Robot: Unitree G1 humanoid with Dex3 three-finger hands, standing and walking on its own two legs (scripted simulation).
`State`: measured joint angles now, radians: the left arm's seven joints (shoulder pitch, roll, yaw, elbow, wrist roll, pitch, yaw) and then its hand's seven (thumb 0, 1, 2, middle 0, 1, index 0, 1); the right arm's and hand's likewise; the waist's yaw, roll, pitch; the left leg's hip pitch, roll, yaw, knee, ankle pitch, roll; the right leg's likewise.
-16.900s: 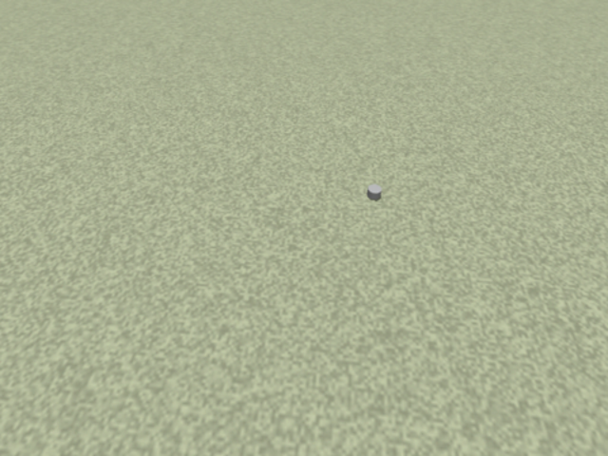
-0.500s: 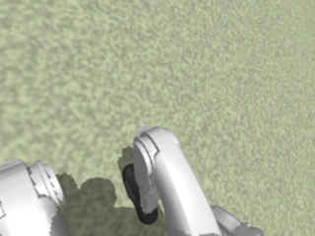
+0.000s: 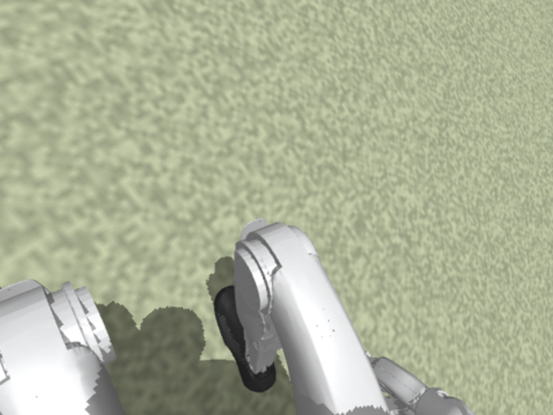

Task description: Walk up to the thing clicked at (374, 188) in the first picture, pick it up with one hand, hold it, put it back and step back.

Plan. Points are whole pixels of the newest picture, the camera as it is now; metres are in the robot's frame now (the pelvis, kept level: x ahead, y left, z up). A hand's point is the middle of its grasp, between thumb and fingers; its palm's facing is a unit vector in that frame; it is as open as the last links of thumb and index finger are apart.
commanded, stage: close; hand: left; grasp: from above
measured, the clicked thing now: out of the picture +0.41 +0.32 -0.29
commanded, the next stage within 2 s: settle in 0.64 s
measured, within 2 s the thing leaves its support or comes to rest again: leaves its support in 1.02 s
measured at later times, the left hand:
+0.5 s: hand out of the picture +0.38 +0.32 -0.26, palm faces -0.42 -0.14 -0.89, open 9.1 cm
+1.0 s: hand out of the picture +0.39 +0.33 -0.25, palm faces -0.44 -0.18 -0.88, open 8.9 cm
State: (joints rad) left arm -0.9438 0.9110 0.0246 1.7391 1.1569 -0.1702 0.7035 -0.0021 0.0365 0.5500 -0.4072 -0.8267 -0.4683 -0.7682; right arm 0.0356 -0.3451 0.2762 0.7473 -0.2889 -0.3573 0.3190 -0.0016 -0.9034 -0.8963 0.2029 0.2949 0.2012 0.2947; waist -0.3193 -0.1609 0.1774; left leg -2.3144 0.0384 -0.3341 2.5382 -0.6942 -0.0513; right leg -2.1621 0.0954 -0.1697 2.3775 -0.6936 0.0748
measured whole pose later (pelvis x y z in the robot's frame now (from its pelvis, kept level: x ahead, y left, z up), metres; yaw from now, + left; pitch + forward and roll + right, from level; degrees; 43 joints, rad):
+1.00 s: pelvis +0.00 +0.00 +0.00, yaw +0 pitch +25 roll -14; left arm -0.91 0.88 0.06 1.68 1.16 -0.19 0.66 0.05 0.30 0.25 -0.98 -0.65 -0.70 -0.44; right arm 0.07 -0.33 0.27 0.75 -0.28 -0.33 0.31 0.00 -0.92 -0.90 0.20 0.29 0.20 0.29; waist -0.31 -0.14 0.17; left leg -2.31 0.04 -0.32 2.53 -0.69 -0.05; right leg -2.16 0.09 -0.16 2.38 -0.69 0.07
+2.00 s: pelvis +0.00 -0.01 +0.04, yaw +8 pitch +33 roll -7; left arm -0.82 0.60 0.04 1.27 1.13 -0.10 0.32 0.02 0.28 0.24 -1.05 -0.59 -0.73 -0.41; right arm 0.16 -0.29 0.02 0.74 -0.11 -0.05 0.14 0.00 -0.93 -0.90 0.20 0.29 0.20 0.29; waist -0.17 0.02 -0.09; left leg -2.28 0.04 -0.17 2.33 -0.63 -0.04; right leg -2.18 0.04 -0.05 2.28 -0.69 0.04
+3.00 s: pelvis +0.02 +0.00 +0.32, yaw +14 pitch +20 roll -3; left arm -0.29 0.45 -0.15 0.66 0.98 0.07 0.10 0.00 0.20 0.45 -0.82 -0.68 -0.65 -0.53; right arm 0.18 -0.23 -0.02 0.68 0.04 0.04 -0.05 0.00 -0.92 -0.90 0.21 0.30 0.21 0.30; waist -0.06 0.05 -0.18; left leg -1.24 0.05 -0.04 1.41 -0.52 -0.01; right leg -1.17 0.00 -0.01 1.38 -0.55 0.04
